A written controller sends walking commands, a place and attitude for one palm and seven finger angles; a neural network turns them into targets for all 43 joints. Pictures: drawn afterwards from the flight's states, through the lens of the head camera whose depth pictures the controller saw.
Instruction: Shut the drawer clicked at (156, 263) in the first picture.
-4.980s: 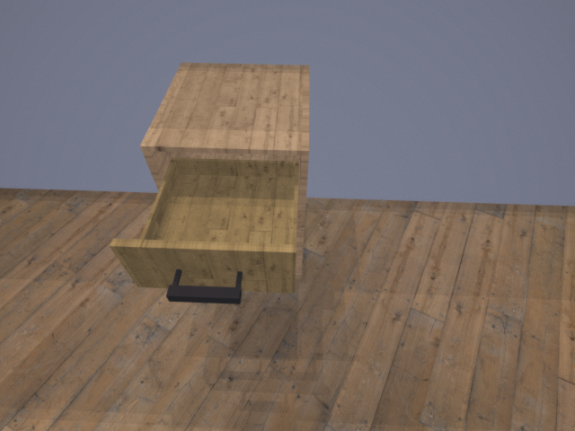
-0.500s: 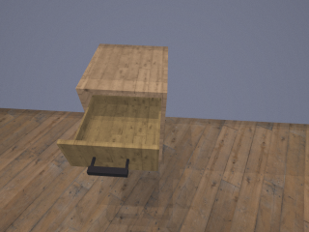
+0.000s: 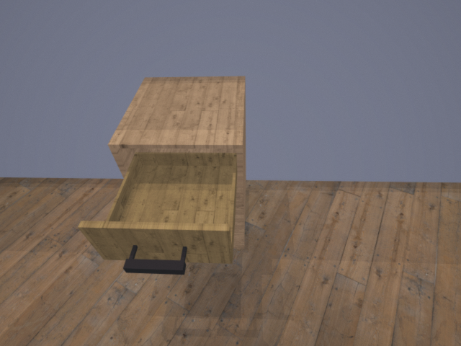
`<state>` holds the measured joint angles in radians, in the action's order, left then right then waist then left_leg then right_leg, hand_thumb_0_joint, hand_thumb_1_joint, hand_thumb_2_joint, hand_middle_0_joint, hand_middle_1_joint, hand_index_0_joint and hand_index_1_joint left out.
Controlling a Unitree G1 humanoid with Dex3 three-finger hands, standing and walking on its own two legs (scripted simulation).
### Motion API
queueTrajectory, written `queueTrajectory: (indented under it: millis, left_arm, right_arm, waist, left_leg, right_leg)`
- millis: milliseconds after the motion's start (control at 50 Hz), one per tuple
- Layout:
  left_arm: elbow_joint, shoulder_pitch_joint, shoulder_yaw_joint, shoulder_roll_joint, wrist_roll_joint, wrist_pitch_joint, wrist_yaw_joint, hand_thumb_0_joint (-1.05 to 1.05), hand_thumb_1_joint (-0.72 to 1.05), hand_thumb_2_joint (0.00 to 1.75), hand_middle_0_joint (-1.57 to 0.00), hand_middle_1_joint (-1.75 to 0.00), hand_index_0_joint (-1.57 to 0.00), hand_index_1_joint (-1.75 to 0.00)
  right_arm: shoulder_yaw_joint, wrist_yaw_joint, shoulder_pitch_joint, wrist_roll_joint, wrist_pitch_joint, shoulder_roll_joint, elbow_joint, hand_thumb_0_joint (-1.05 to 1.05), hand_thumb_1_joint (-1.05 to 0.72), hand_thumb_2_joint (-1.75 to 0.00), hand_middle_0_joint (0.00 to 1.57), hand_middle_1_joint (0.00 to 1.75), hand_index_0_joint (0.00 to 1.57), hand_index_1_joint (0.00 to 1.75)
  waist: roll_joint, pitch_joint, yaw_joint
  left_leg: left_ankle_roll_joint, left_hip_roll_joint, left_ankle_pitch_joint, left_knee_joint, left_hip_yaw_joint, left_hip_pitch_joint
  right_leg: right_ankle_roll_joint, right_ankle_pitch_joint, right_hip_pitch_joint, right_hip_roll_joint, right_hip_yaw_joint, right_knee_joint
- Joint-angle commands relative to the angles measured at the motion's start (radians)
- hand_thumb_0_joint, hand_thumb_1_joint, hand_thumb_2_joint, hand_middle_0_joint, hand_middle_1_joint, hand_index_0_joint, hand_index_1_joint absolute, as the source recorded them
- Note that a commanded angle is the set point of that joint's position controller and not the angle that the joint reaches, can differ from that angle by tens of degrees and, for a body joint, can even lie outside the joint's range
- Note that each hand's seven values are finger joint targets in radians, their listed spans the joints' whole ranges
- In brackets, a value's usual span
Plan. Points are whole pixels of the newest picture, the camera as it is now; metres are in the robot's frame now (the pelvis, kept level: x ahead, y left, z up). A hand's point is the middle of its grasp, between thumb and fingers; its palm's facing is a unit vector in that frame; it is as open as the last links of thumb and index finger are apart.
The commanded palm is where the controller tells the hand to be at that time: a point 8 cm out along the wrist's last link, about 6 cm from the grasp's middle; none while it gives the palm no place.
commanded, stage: shuffle to correct the standing spot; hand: left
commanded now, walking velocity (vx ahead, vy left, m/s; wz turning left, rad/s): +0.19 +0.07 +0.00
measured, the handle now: (157, 258) +0.37 +0.24 -0.21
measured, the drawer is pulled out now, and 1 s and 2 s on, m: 0.30 0.30 0.30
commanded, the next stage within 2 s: come to a stop and stand still in 1.16 s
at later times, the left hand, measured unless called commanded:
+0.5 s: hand out of the picture +0.03 +0.20 -0.16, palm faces +0.05 -0.97 -0.23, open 7.3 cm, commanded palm none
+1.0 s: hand out of the picture +0.01 +0.18 -0.18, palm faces +0.07 -0.98 -0.16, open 7.4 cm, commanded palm none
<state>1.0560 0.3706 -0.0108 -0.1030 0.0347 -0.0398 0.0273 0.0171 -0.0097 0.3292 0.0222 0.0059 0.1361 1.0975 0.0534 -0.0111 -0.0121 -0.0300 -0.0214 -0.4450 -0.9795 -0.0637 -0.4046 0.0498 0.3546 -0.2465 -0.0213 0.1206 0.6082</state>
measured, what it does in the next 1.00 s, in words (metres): steps on the spot: left foot, then right foot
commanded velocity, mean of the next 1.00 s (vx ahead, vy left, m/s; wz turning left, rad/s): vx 0.18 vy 0.09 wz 0.00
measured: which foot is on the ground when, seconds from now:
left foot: up 0.00-0.26, down 0.28-0.60, up 0.62-0.90, down 0.92-1.00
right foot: down 0.00-0.30, up 0.32-0.58, down 0.60-1.00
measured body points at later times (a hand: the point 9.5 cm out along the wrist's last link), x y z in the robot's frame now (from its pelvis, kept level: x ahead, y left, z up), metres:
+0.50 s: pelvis +0.02 +0.02 +0.01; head +0.01 +0.00 +0.46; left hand +0.03 +0.25 -0.14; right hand +0.01 -0.18 -0.16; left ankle +0.04 +0.11 -0.73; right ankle -0.02 -0.06 -0.66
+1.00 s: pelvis +0.04 +0.03 +0.00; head +0.02 +0.03 +0.45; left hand +0.01 +0.23 -0.16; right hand +0.03 -0.19 -0.16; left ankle +0.04 +0.14 -0.73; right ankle +0.01 -0.06 -0.72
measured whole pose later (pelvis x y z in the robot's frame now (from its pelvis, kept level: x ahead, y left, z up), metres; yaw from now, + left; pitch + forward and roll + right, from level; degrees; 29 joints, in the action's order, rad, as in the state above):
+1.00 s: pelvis +0.04 +0.03 +0.00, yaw -1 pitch -2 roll +3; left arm 1.11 0.36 0.01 -0.13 0.02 0.00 0.03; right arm 0.00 -0.03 0.33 0.02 -0.02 0.13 1.11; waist -0.07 0.00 -0.03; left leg -0.02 0.01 -0.27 -0.50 -0.15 -0.20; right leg 0.04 0.47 -0.23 -0.07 0.09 0.70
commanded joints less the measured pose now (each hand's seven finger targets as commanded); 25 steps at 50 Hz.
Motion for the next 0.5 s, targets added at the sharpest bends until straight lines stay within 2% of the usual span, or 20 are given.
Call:
queueTrajectory:
  millis: [0,40,60,80,100,160,200,220,240,260,280,300,320,340,360,380,400,420,440,480]
  left_arm:
    - [-0.015,0.078,0.035,-0.145,-0.002,-0.027,0.018,0.0,0.9,0.9,-0.2,-0.3,-0.2,-0.3]
    - [-0.007,0.093,0.034,-0.142,-0.001,-0.035,0.019,0.0,0.9,0.9,-0.2,-0.3,-0.2,-0.3]
    - [-0.003,0.102,0.035,-0.145,-0.001,-0.037,0.022,0.0,0.9,0.9,-0.2,-0.3,-0.2,-0.3]
    - [0.002,0.111,0.035,-0.149,-0.001,-0.036,0.024,0.0,0.9,0.9,-0.2,-0.3,-0.2,-0.3]
    - [0.006,0.105,0.033,-0.146,0.001,-0.034,0.025,0.0,0.9,0.9,-0.2,-0.3,-0.2,-0.3]
    - [0.009,0.089,0.033,-0.155,-0.003,-0.024,0.023,0.0,0.9,0.9,-0.2,-0.3,-0.2,-0.3]
    - [0.011,0.051,0.034,-0.154,-0.014,-0.02,0.018,0.0,0.9,0.9,-0.2,-0.3,-0.2,-0.3]
    - [0.009,0.041,0.035,-0.143,-0.019,-0.016,0.017,0.0,0.9,0.9,-0.2,-0.3,-0.2,-0.3]
    - [0.0,0.033,0.032,-0.126,-0.023,-0.011,0.013,0.0,0.9,0.9,-0.2,-0.3,-0.2,-0.3]
    - [-0.013,0.029,0.03,-0.086,-0.026,-0.002,0.011,0.0,0.9,0.9,-0.2,-0.3,-0.2,-0.3]
    - [-0.026,0.029,0.026,-0.049,-0.02,0.008,0.016,0.0,0.9,0.9,-0.2,-0.3,-0.2,-0.3]
    - [-0.04,0.004,0.024,-0.051,-0.016,0.025,0.018,0.0,0.9,0.9,-0.2,-0.3,-0.2,-0.3]
    - [-0.031,-0.007,0.025,-0.054,-0.007,0.037,0.017,0.0,0.9,0.9,-0.2,-0.3,-0.2,-0.3]
    - [-0.028,-0.02,0.03,-0.08,-0.001,0.042,0.012,0.0,0.9,0.9,-0.2,-0.3,-0.2,-0.3]
    - [-0.029,-0.025,0.032,-0.087,0.003,0.045,0.008,0.0,0.9,0.9,-0.2,-0.3,-0.2,-0.3]
    - [-0.026,-0.013,0.031,-0.08,0.003,0.049,0.005,0.0,0.9,0.9,-0.2,-0.3,-0.2,-0.3]
    - [-0.025,-0.003,0.028,-0.076,0.003,0.048,0.004,0.0,0.9,0.9,-0.2,-0.3,-0.2,-0.3]
    - [-0.026,0.01,0.027,-0.064,0.002,0.051,0.005,0.0,0.9,0.9,-0.2,-0.3,-0.2,-0.3]
    - [-0.03,0.014,0.023,-0.056,-0.001,0.051,0.008,0.0,0.9,0.9,-0.2,-0.3,-0.2,-0.3]
    - [-0.024,0.024,0.014,-0.03,-0.006,0.042,0.014,0.0,0.9,0.9,-0.2,-0.3,-0.2,-0.3]
  right_arm:
    - [0.016,0.01,0.015,0.0,-0.022,0.033,-0.071,0.0,-0.9,-0.9,0.2,0.3,0.2,0.3]
    - [0.012,0.012,0.023,-0.005,-0.021,0.008,-0.06,0.0,-0.9,-0.9,0.2,0.3,0.2,0.3]
    - [0.01,0.011,0.021,-0.007,-0.02,0.001,-0.064,0.0,-0.9,-0.9,0.2,0.3,0.2,0.3]
    - [0.006,0.01,0.014,-0.009,-0.018,-0.004,-0.067,0.0,-0.9,-0.9,0.2,0.3,0.2,0.3]
    - [0.004,0.009,-0.001,-0.014,-0.017,-0.015,-0.065,0.0,-0.9,-0.9,0.2,0.3,0.2,0.3]
    - [-0.012,0.002,0.014,-0.018,-0.025,-0.022,-0.063,0.0,-0.9,-0.9,0.2,0.3,0.2,0.3]
    - [-0.015,-0.005,0.093,-0.019,-0.034,-0.008,-0.029,0.0,-0.9,-0.9,0.2,0.3,0.2,0.3]
    - [-0.014,-0.01,0.14,-0.016,-0.039,0.019,-0.01,0.0,-0.9,-0.9,0.2,0.3,0.2,0.3]
    - [-0.009,-0.017,0.175,-0.01,-0.044,0.064,0.0,0.0,-0.9,-0.9,0.2,0.3,0.2,0.3]
    - [0.003,-0.021,0.183,-0.001,-0.045,0.12,-0.001,0.0,-0.9,-0.9,0.2,0.3,0.2,0.3]
    - [0.005,-0.022,0.187,0.0,-0.036,0.147,-0.002,0.0,-0.9,-0.9,0.2,0.3,0.2,0.3]
    - [0.003,-0.025,0.162,-0.001,-0.027,0.153,-0.013,0.0,-0.9,-0.9,0.2,0.3,0.2,0.3]
    - [-0.004,-0.029,0.126,0.0,-0.032,0.133,-0.013,0.0,-0.9,-0.9,0.2,0.3,0.2,0.3]
    - [-0.005,-0.025,0.072,-0.004,-0.03,0.111,-0.027,0.0,-0.9,-0.9,0.2,0.3,0.2,0.3]
    - [-0.004,-0.018,0.034,-0.003,-0.031,0.103,-0.046,0.0,-0.9,-0.9,0.2,0.3,0.2,0.3]
    - [-0.002,-0.013,0.003,0.001,-0.032,0.109,-0.057,0.0,-0.9,-0.9,0.2,0.3,0.2,0.3]
    - [0.0,-0.011,-0.011,0.003,-0.035,0.108,-0.066,0.0,-0.9,-0.9,0.2,0.3,0.2,0.3]
    - [0.006,-0.011,-0.015,0.007,-0.032,0.122,-0.067,0.0,-0.9,-0.9,0.2,0.3,0.2,0.3]
    - [0.009,-0.012,-0.001,0.009,-0.03,0.123,-0.066,0.0,-0.9,-0.9,0.2,0.3,0.2,0.3]
    - [0.003,-0.016,0.037,0.009,-0.022,0.117,-0.049,0.0,-0.9,-0.9,0.2,0.3,0.2,0.3]
  waist:
    - [-0.153,0.162,0.023]
    - [-0.106,0.11,0.03]
    - [-0.104,0.079,0.027]
    - [-0.102,0.056,0.02]
    - [-0.102,0.076,0.017]
    - [-0.154,0.026,0.005]
    - [-0.158,0.003,0.039]
    - [-0.13,-0.006,0.049]
    - [-0.086,-0.015,0.05]
    - [0.05,0.004,0.038]
    - [0.147,0.023,0.028]
    - [0.171,0.096,0.022]
    - [0.262,0.096,0.018]
    - [0.229,0.149,0.001]
    - [0.138,0.166,-0.016]
    - [0.073,0.17,-0.037]
    - [0.002,0.162,-0.049]
    - [-0.028,0.139,-0.057]
    - [-0.047,0.112,-0.049]
    - [-0.019,0.086,-0.036]
  left_leg:
    - [0.013,-0.049,0.073,-0.296,0.014,-0.231]
    - [0.026,-0.032,0.101,-0.213,-0.012,-0.176]
    - [0.03,-0.034,0.095,-0.137,-0.018,-0.15]
    - [0.035,-0.032,0.085,-0.056,-0.027,-0.126]
    - [0.038,-0.028,0.076,0.034,-0.038,-0.091]
    - [0.035,0.002,0.099,0.286,-0.052,0.087]
    - [0.029,0.027,0.228,0.463,-0.072,0.252]
    - [0.026,0.019,0.315,0.546,-0.059,0.322]
    - [0.009,-0.029,0.404,0.594,-0.029,0.35]
    - [-0.054,-0.145,0.561,0.619,0.111,0.379]
    - [-0.141,-0.246,0.584,0.692,0.193,0.338]
    - [-0.205,-0.29,0.429,0.751,0.238,0.229]
    - [-0.224,-0.296,0.21,0.827,0.311,0.171]
    - [-0.235,-0.29,0.02,0.862,0.321,0.084]
    - [-0.233,-0.276,-0.033,0.857,0.306,0.027]
    - [-0.224,-0.262,-0.04,0.848,0.274,-0.008]
    - [-0.219,-0.251,0.008,0.833,0.247,-0.031]
    - [-0.205,-0.226,0.038,0.807,0.196,-0.02]
    - [-0.199,-0.213,0.068,0.78,0.172,0.009]
    - [-0.197,-0.207,0.1,0.73,0.164,0.059]
  right_leg:
    - [0.185,-0.408,0.01,-0.292,-0.312,-0.384]
    - [0.162,-0.6,0.051,-0.248,-0.191,-0.335]
    - [0.162,-0.648,0.085,-0.248,-0.168,-0.322]
    - [0.163,-0.683,0.116,-0.247,-0.153,-0.307]
    - [0.161,-0.706,0.097,-0.242,-0.135,-0.306]
    - [0.148,-0.733,0.083,-0.227,-0.115,-0.254]
    - [0.124,-0.714,0.033,-0.196,-0.092,-0.174]
    - [0.107,-0.669,0.014,-0.174,-0.098,-0.096]
    - [0.084,-0.514,0.002,-0.134,-0.091,-0.005]
    - [0.043,-0.19,-0.11,-0.051,-0.055,0.096]
    - [0.006,0.224,-0.179,0.007,-0.003,0.219]
    - [-0.006,0.295,-0.207,0.004,0.001,0.362]
    - [-0.006,0.267,-0.22,-0.024,-0.032,0.501]
    - [0.007,0.225,-0.241,-0.05,-0.046,0.598]
    - [0.016,0.188,-0.237,-0.061,-0.056,0.637]
    - [0.014,0.161,-0.221,-0.066,-0.055,0.638]
    - [0.013,0.152,-0.192,-0.069,-0.049,0.606]
    - [0.006,0.146,-0.158,-0.069,-0.036,0.52]
    - [0.001,0.149,-0.122,-0.065,-0.027,0.4]
    - [-0.007,0.133,-0.058,-0.052,-0.015,0.16]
